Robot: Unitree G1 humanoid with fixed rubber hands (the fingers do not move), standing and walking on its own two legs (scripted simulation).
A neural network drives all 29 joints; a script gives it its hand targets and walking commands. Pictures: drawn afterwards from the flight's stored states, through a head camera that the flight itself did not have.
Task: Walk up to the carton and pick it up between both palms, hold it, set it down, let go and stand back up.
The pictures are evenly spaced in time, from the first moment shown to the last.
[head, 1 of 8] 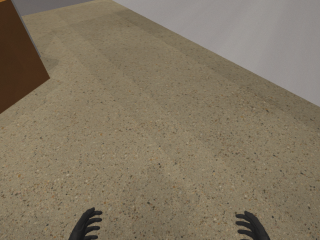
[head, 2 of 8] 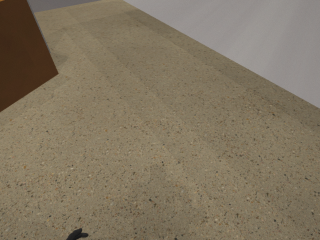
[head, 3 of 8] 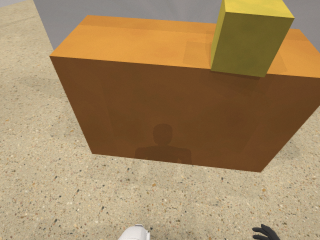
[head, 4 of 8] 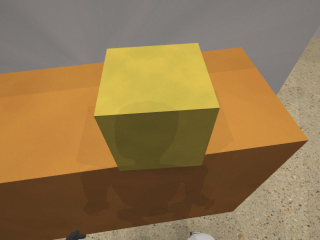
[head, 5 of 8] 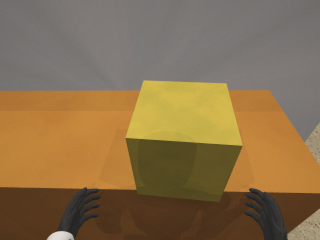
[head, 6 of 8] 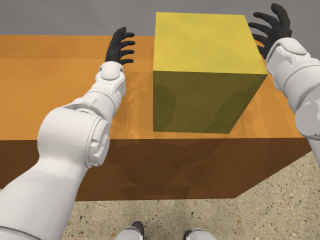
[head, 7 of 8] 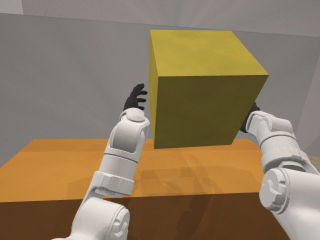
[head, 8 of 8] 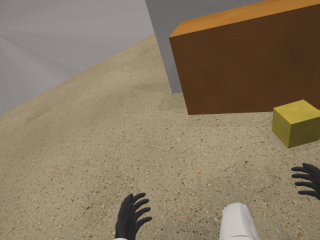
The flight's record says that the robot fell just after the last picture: yes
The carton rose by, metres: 0.26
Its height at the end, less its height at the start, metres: -0.77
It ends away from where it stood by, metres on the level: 0.37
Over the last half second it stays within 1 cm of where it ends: yes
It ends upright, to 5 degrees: yes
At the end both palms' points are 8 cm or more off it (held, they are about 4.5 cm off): yes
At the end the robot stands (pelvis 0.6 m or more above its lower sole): yes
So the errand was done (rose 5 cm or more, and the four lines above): yes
